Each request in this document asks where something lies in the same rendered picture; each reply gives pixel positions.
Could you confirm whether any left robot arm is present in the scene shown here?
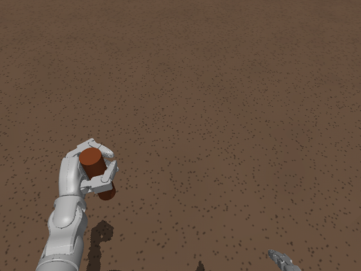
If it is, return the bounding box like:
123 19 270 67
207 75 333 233
36 195 88 271

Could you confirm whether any can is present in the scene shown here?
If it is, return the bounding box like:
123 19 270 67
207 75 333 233
79 147 116 200

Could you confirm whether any left robot hand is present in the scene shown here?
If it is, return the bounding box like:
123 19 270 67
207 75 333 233
58 138 119 199

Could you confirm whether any right robot hand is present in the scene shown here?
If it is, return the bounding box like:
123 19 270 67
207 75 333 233
268 250 301 271

